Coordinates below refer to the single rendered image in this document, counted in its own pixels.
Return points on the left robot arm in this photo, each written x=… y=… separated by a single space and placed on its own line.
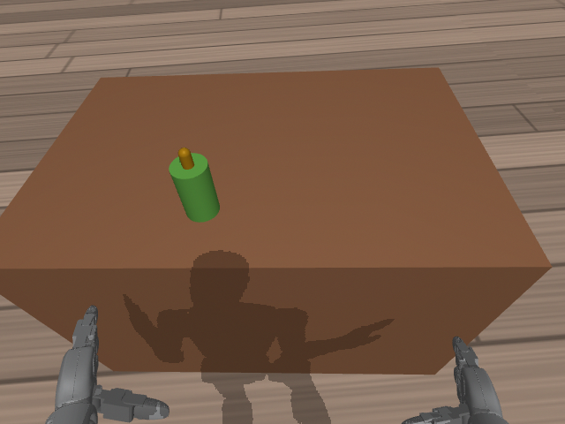
x=78 y=413

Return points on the right robot hand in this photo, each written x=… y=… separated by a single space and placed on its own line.
x=475 y=391

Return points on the bottle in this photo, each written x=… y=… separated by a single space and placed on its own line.
x=192 y=178

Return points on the left robot hand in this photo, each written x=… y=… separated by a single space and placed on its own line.
x=77 y=380

